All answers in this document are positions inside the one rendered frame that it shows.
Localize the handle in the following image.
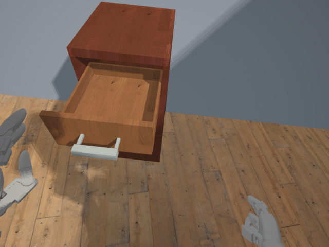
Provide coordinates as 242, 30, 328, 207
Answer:
71, 134, 121, 160

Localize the cabinet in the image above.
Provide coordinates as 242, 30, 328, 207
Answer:
67, 2, 175, 162

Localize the robot right hand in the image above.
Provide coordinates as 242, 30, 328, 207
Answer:
242, 196, 282, 247

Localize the drawer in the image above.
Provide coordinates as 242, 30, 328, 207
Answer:
39, 62, 163, 155

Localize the robot left hand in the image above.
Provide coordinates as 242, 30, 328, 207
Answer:
0, 108, 38, 216

